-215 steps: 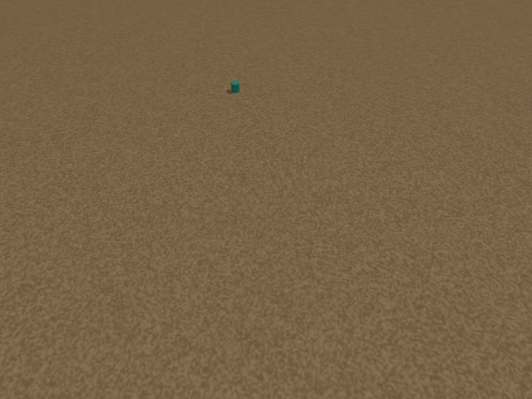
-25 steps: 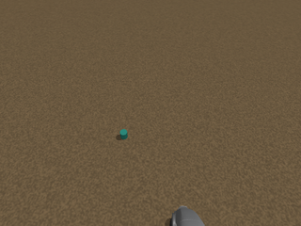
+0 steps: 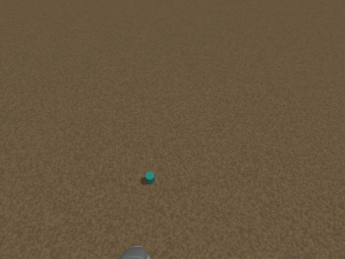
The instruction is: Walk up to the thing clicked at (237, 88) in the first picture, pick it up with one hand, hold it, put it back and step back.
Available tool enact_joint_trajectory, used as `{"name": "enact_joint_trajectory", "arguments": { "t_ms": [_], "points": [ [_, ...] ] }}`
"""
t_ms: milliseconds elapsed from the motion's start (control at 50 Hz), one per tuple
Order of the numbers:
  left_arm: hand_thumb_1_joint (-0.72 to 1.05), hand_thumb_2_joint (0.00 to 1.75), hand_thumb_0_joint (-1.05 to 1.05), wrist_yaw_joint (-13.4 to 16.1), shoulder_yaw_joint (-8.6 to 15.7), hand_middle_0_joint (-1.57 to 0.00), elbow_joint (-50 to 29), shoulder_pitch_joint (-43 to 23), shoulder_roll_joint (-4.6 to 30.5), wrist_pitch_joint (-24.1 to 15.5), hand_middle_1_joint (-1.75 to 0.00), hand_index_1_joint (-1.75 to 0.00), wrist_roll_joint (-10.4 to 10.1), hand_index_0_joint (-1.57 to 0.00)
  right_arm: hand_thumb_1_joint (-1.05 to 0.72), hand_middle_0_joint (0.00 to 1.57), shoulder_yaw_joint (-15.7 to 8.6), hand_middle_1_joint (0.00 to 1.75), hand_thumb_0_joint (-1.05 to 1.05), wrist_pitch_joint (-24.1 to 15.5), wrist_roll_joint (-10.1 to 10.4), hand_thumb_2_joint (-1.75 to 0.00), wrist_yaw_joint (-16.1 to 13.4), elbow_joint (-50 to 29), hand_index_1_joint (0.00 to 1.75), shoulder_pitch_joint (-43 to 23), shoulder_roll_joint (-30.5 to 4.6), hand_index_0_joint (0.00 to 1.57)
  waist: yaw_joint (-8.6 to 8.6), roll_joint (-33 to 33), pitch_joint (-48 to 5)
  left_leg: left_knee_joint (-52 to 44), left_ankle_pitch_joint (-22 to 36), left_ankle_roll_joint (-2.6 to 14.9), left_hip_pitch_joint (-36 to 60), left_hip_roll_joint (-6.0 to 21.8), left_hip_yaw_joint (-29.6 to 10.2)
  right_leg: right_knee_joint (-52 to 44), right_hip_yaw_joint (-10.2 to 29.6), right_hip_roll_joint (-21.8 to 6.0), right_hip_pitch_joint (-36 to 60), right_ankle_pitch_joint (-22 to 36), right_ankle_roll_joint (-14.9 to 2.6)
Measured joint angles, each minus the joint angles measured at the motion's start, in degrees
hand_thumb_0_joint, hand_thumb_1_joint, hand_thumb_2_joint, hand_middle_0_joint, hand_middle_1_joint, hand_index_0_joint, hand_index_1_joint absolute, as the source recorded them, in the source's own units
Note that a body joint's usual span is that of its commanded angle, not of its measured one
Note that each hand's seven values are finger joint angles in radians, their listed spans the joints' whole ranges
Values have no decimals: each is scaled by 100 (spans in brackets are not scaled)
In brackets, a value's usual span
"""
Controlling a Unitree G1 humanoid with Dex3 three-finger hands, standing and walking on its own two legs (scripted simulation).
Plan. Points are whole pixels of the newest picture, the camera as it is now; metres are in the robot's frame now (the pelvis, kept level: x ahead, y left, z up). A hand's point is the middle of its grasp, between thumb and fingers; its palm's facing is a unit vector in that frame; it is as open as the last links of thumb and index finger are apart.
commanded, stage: walk up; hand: left
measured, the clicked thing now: (150, 177) +0.67 +0.15 -0.73
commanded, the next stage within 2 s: stand in 1.98 s
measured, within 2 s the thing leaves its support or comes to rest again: neither
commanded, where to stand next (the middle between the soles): +0.29 +0.00 m, yaw -2 degrees
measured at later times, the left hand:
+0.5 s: hand (85, 204) +0.27 +0.27 -0.14, palm faces -0.09 -0.91 -0.40, open 7.4 cm
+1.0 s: hand (90, 200) +0.30 +0.27 -0.17, palm faces -0.04 -0.94 -0.33, open 7.4 cm
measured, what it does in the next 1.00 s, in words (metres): walks ahead: left foot, then right foot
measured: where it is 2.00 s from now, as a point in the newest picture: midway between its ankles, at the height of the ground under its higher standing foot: (173, 253)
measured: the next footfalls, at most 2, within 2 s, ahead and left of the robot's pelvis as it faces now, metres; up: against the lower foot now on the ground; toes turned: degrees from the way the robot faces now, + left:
left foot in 0.04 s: +0.15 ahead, +0.14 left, +0.00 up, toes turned +5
right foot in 0.46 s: +0.29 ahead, -0.14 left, +0.00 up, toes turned -3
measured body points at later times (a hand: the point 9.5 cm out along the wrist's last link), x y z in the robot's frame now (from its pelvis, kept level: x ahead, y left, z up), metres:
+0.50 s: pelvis +0.16 -0.01 -0.01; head +0.18 -0.02 +0.44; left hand +0.28 +0.32 -0.11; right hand +0.17 -0.33 -0.13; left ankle +0.11 +0.13 -0.72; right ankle +0.25 -0.14 -0.73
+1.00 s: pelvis +0.23 +0.01 -0.01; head +0.25 +0.03 +0.44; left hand +0.30 +0.32 -0.14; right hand +0.32 -0.29 -0.12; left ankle +0.28 +0.13 -0.73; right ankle +0.25 -0.13 -0.73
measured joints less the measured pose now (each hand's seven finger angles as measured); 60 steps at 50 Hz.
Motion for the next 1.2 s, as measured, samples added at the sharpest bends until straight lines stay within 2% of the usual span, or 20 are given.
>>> {"name": "enact_joint_trajectory", "arguments": {
  "t_ms": [40, 60, 100, 140, 180, 300, 420, 460, 500, 540, 580, 620, 700, 760, 800, 840, 880, 900, 960, 1200],
  "points": [
    [90, 90, 0, 0, -3, -21, 32, 79, 62, 53, -30, -30, 23, -21, -91, 20, -38, 30, 1, -77, -11, -90, -25, -12, 30, 38, -43, 20, -27, -98, -64, -195, 79, 36, 254, -113, 90, 438, 24, -116, -50, -394, 20],
    [90, 90, 0, 18, 5, -21, 69, 85, 100, 89, -30, -30, 30, -21, -91, 20, -53, 30, 1, -124, -24, -90, -65, -21, 30, 18, -22, 20, -37, -254, -39, -57, 35, 51, 281, -224, 193, 862, 146, -253, -177, -563, -89],
    [90, 90, 1, 79, -5, -21, 215, 21, 80, 182, -30, -30, 6, -21, -91, 20, -44, 30, 1, -208, 6, -90, -125, -112, 30, 17, -2, 20, -131, -327, -8, 184, -227, 95, 308, -272, 254, 2041, 508, -116, -648, -812, -171],
    [90, 90, 1, 113, -48, -21, 300, -72, 101, 222, -30, -30, -20, -21, -91, 20, 5, 30, 1, -236, 59, -90, -174, -172, 30, 47, 78, 20, -214, -391, 52, 62, -300, 130, 520, -281, 279, 2879, 688, 45, -1105, -710, -186],
    [90, 90, 1, 114, -53, -20, 316, -153, 127, 199, -30, -30, -62, -21, -91, 20, 81, 30, 1, -257, 81, -90, -219, -210, 30, 123, 158, 20, -251, -486, 98, -205, -277, 126, 793, -309, 331, 3080, 721, 29, -1463, -461, -160],
    [90, 90, 1, -22, -10, -20, 218, -378, 55, 229, -30, -30, -43, -20, -90, 20, 157, 30, 1, -236, 63, -90, -247, -239, 30, 351, 167, 20, -333, -444, 193, -685, -373, 140, 1404, -327, 424, 2100, 554, -264, -1951, 116, 21],
    [90, 90, 0, -111, 23, -20, 196, -584, -43, 194, -30, -30, -19, -21, -90, 20, 126, 30, 1, -122, 66, -90, -231, -219, 30, 497, 21, 21, -431, -196, 159, -516, -832, 7, 1676, -269, 440, 786, 448, -292, -1589, 667, -2],
    [90, 90, 0, -69, 35, -21, 176, -608, -17, 113, -30, -30, -10, -21, -90, 20, 133, 30, 1, -64, 79, -90, -248, -222, 30, 540, -7, 21, -435, -127, 117, -118, -1166, -62, 1619, -203, 404, 327, 392, -166, -1224, 813, -28],
    [90, 90, 0, 32, 60, -20, 147, -713, -84, 21, -30, -30, 11, -21, -90, 20, 140, 30, 1, 12, 115, -90, -309, -159, 30, 442, -19, 20, -397, 69, 211, 805, -1420, 63, 1298, -83, 181, 539, 308, -20, -1193, 760, 31],
    [90, 90, 0, 80, 11, -20, 61, -766, -144, -16, -30, -30, -35, -21, -91, 20, 173, 30, 1, 103, 119, -90, -358, -104, 30, 286, 15, 20, -326, 100, 290, 1809, -1699, 129, 847, -257, -40, 664, 318, -29, -1154, 586, 4],
    [90, 90, 0, 121, -61, -21, -2, -780, -215, -8, -30, -30, -72, -21, -91, 20, 187, 30, 1, 124, 146, -90, -372, -90, 30, 161, 17, 20, -274, 158, 332, 2263, -1678, 143, 464, -316, -104, 546, 306, -38, -1020, 561, -17],
    [90, 90, 0, 156, -120, -21, -32, -759, -248, 18, -30, -30, -61, -21, -91, 20, 193, 30, 1, 107, 147, -90, -357, -85, 30, 61, 18, 20, -238, 197, 319, 2121, -1518, 130, 202, -267, -89, 423, 286, -36, -924, 559, -12],
    [90, 90, 0, 219, -179, -21, -3, -736, -208, 84, -30, -30, -7, -21, -91, 20, 195, 30, 1, 99, 124, -90, -351, -10, 30, -129, 59, 20, -147, 146, 303, 1103, -1093, 51, 88, -199, -51, 522, 300, -35, -907, 411, 42],
    [90, 90, 0, 263, -212, -21, 121, -794, -155, 202, -30, -30, -67, -21, -91, 20, 180, 30, 1, 79, 112, -90, -397, 127, 30, -255, 84, 20, -147, 49, 305, 259, -264, 23, 329, -265, -23, 983, 313, -94, -1020, 97, 149],
    [90, 90, 0, 302, -215, -21, 270, -905, -144, 319, -30, -30, -135, -21, -91, 20, 190, 30, 1, 99, 87, -90, -428, 251, 30, -374, 166, 20, -138, -128, 328, 382, -347, -9, 326, -358, 40, 1186, 405, -181, -1060, -78, 153],
    [90, 90, 0, 321, -230, -21, 425, -985, -165, 390, -30, -30, -167, -21, -91, 20, 246, 30, 1, 138, 99, -90, -408, 344, 30, -492, 216, 20, -156, -152, 316, 458, -450, 4, 313, -327, 2, 1200, 462, -69, -1019, -388, 61],
    [90, 90, 0, 317, -244, -21, 582, -1035, -173, 396, -30, -30, -163, -21, -91, 20, 307, 30, 1, 180, 106, -90, -401, 433, 30, -614, 274, 20, -168, -180, 297, 423, -466, -7, 348, -304, -47, 946, 454, -6, -887, -59, 59],
    [90, 90, 0, 314, -253, -21, 664, -1052, -180, 380, -30, -30, -158, -21, -91, 20, 333, 30, 1, 196, 118, -90, -399, 481, 30, -677, 299, 20, -161, -192, 284, 388, -462, -16, 375, -297, -61, 816, 441, 1, -821, 118, 132],
    [90, 90, 0, 296, -302, -21, 903, -1081, -218, 355, -30, -30, -134, -21, -91, 20, 393, 30, 1, 217, 149, -90, -390, 618, 30, -888, 368, 20, -140, -204, 237, 162, -383, -30, 504, -292, -69, 541, 423, 9, -662, 180, 253],
    [90, 90, 0, 284, -363, -21, 1585, -1384, -340, 305, -30, -30, -135, -21, -91, 20, 446, 30, 1, 203, 199, -90, -368, 1122, 30, -1558, 437, 20, -58, -74, 126, -893, 108, -43, 1108, -360, -64, -482, 378, -21, -62, 629, 273]
  ]
}}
